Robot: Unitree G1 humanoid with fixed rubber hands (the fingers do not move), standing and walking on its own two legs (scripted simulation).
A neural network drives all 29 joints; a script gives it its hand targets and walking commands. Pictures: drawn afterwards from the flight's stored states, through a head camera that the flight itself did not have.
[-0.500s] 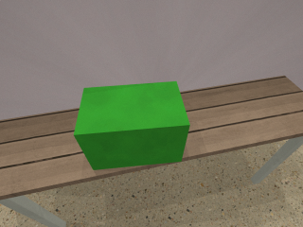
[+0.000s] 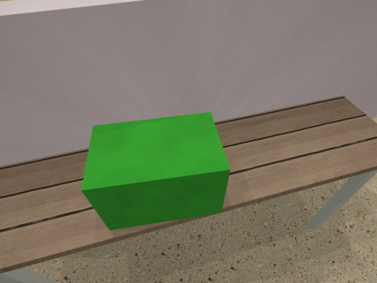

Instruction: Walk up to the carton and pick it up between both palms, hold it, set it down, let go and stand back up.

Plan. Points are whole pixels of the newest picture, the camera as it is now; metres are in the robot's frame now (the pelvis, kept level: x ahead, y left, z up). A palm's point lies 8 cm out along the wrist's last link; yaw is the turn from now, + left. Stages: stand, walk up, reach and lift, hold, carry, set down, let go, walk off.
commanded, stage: walk up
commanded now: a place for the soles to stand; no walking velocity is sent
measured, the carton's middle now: (160, 171) +0.40 +0.07 -0.01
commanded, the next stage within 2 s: reach and lift in 0.86 s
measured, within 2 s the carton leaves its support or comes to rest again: neither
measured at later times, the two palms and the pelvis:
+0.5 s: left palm out of the picture +0.07 +0.25 -0.13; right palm out of the picture +0.02 -0.25 -0.15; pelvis +0.01 +0.00 +0.00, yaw -4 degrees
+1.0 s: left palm out of the picture +0.12 +0.25 -0.15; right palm out of the picture +0.07 -0.27 -0.16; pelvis -0.02 +0.00 -0.03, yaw +3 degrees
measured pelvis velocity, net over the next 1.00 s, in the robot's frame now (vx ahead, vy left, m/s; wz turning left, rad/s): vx -0.02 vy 0.00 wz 0.04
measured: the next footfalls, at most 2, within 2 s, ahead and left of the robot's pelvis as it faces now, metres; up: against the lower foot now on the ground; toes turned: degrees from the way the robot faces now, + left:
none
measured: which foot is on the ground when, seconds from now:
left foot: down 0.00-1.00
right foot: down 0.00-1.00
